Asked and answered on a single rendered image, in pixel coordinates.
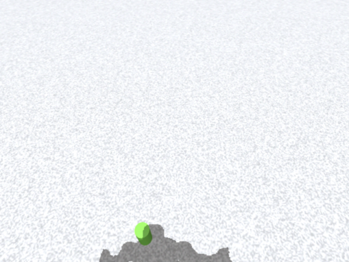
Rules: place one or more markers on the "can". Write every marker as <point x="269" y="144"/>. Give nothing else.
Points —
<point x="143" y="233"/>

